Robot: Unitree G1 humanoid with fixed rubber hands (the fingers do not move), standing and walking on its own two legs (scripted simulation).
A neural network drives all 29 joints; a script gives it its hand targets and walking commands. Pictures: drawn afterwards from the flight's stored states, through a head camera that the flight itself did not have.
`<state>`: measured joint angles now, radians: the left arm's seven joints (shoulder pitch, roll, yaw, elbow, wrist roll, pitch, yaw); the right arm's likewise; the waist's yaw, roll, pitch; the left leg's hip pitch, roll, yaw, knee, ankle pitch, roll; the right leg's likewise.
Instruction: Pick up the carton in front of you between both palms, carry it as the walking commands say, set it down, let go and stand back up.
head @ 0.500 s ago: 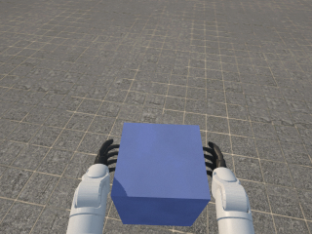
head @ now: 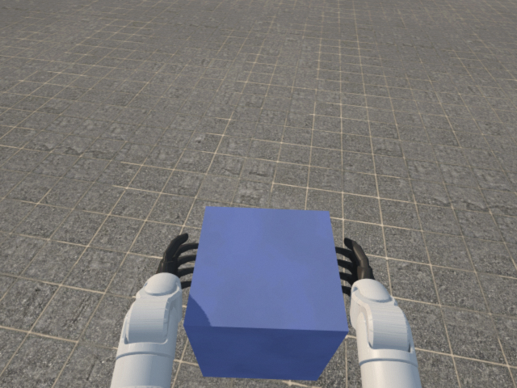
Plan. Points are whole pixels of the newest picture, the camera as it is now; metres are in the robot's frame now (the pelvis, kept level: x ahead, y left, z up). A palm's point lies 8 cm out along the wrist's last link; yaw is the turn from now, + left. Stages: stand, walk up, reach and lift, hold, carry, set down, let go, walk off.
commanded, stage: carry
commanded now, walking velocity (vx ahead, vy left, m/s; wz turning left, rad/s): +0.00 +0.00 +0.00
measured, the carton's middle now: (263, 297) +0.30 +0.00 -0.05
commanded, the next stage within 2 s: hold in 0.60 s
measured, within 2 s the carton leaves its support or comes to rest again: neither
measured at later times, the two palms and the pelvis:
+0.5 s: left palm (162, 284) +0.27 +0.16 +0.03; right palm (355, 289) +0.27 -0.14 +0.03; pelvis -0.01 +0.01 +0.00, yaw +0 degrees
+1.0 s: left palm (135, 318) +0.21 +0.18 +0.04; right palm (339, 287) +0.27 -0.11 +0.04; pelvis -0.03 -0.02 +0.01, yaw +10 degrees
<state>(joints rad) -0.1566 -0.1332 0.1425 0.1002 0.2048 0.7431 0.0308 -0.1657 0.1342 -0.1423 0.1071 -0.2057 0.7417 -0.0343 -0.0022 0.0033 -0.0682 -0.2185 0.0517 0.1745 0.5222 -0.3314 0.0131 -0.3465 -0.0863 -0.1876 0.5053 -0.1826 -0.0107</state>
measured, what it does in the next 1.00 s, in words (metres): stands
